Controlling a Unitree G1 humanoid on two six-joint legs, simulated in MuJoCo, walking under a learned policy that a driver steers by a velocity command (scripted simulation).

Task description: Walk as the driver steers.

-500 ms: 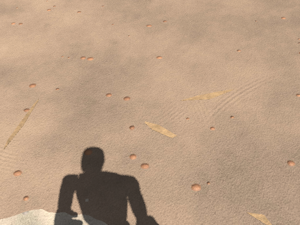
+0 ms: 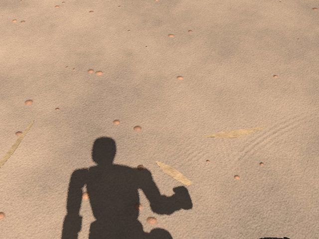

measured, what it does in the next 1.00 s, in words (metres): walks ahead: right foot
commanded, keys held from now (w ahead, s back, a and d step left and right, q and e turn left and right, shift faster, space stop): w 1.00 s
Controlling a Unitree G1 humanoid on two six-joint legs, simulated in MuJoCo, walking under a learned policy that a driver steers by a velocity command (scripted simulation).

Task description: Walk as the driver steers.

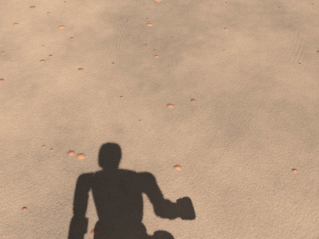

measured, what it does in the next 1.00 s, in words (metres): walks ahead: left foot, then right foot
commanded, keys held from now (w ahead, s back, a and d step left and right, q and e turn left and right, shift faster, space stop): w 0.64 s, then no key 0.36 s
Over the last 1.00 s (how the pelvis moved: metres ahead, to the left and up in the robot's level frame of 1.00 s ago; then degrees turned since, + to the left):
0.54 -0.04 0.02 1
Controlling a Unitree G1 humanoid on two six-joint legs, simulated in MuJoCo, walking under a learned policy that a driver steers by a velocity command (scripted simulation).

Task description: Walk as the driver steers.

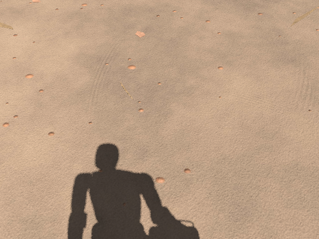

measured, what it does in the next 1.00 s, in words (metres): steps on the spot: left foot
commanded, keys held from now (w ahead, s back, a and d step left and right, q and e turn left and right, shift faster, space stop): no key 1.00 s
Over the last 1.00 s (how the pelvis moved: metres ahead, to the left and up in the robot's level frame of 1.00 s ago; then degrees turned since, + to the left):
0.47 -0.01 0.00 0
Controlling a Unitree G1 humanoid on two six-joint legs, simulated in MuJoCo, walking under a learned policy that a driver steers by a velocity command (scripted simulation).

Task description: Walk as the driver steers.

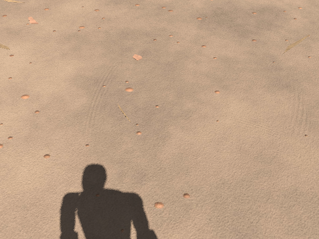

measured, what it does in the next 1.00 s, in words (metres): stands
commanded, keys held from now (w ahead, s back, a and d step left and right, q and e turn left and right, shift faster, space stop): no key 1.00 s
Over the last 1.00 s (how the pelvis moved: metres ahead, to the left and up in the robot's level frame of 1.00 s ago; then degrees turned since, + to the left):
0.04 0.03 0.00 0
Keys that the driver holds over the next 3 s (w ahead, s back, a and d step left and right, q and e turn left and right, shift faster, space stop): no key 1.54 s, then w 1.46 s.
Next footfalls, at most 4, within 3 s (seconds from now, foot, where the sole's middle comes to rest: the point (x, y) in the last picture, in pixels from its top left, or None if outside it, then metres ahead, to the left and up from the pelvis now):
1.94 left None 0.20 0.13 -0.78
2.44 right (174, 235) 0.55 -0.03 -0.78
3.00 left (137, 171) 0.87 0.14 -0.78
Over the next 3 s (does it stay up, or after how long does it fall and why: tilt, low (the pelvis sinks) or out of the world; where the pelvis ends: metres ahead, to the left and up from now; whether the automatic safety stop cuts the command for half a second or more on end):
stays up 0.69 0.06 -0.02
